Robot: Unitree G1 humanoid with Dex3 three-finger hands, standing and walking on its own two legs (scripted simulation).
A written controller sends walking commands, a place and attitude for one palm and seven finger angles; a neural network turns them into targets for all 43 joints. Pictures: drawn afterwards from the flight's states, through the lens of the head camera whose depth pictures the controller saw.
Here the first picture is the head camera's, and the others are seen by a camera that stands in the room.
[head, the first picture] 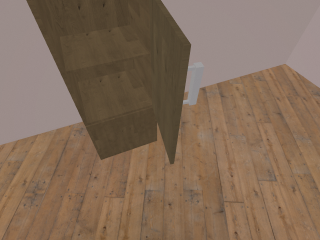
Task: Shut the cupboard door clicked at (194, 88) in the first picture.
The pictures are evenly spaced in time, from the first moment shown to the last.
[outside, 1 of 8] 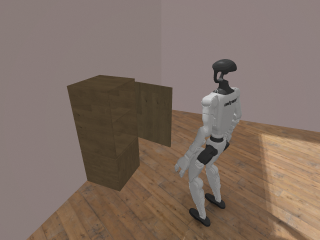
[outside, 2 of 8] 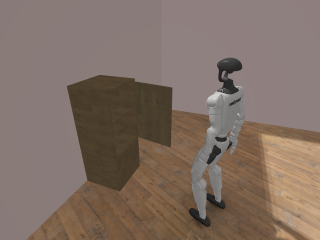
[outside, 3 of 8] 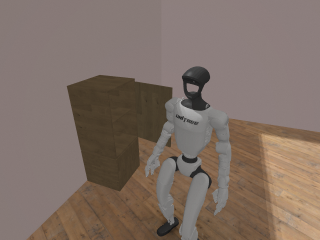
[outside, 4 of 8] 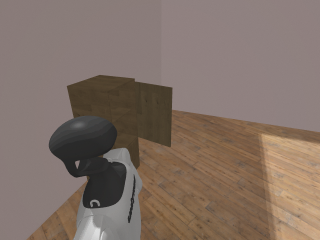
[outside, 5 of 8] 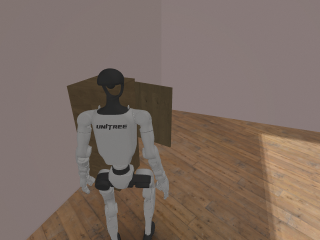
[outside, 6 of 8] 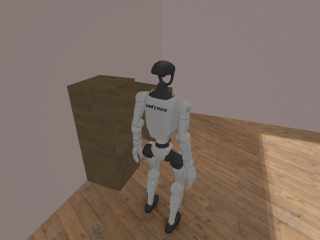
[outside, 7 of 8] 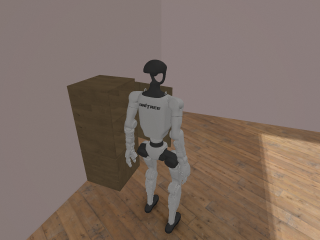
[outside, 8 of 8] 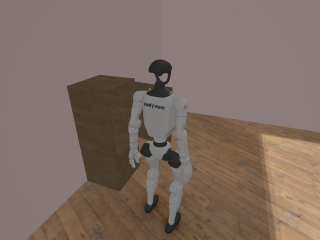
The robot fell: no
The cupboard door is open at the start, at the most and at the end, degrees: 81 81 81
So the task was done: no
